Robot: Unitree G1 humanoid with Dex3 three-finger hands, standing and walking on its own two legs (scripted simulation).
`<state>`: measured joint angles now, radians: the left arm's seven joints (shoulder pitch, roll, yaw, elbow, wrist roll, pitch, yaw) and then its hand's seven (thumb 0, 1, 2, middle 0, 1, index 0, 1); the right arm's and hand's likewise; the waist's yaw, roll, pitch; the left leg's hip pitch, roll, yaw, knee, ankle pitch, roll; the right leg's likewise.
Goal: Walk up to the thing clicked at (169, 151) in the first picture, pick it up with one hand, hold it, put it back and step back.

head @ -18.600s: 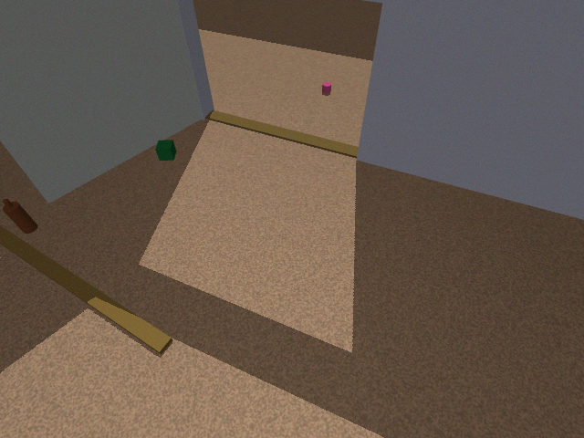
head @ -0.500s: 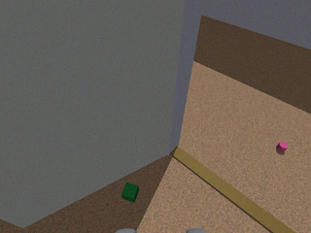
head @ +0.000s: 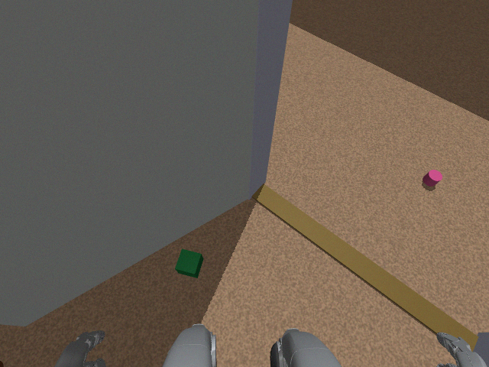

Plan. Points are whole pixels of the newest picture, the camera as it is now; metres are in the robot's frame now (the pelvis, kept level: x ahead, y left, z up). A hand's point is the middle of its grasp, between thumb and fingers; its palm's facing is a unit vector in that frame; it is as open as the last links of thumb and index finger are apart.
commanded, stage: walk up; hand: left
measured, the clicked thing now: (189, 263) +0.42 +0.23 -0.71
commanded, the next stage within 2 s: stand in 0.36 s
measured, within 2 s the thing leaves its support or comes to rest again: neither
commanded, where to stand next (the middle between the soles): +0.05 -0.02 m, yaw +3 degrees
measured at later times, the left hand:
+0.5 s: hand out of the picture +0.07 +0.23 -0.14, palm faces +0.03 -0.94 -0.35, open 7.3 cm
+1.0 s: hand out of the picture +0.02 +0.24 -0.12, palm faces +0.04 -0.94 -0.34, open 7.3 cm
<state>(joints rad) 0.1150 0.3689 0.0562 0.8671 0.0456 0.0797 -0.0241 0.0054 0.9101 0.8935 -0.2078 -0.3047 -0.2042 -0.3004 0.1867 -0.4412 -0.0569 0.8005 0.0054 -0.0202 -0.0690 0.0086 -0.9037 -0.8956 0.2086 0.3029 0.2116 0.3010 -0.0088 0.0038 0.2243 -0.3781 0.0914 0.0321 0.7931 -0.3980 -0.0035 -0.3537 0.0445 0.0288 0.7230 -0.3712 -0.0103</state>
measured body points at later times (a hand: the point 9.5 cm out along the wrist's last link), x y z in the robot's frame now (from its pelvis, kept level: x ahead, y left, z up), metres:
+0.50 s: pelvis -0.02 -0.03 +0.01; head +0.01 -0.02 +0.46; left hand +0.07 +0.28 -0.11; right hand +0.08 -0.34 -0.10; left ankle +0.00 +0.09 -0.71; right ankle +0.01 -0.12 -0.71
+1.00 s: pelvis -0.02 -0.02 +0.04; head -0.03 -0.02 +0.49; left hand +0.02 +0.29 -0.10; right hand +0.07 -0.31 -0.10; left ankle +0.00 +0.09 -0.71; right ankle +0.01 -0.12 -0.71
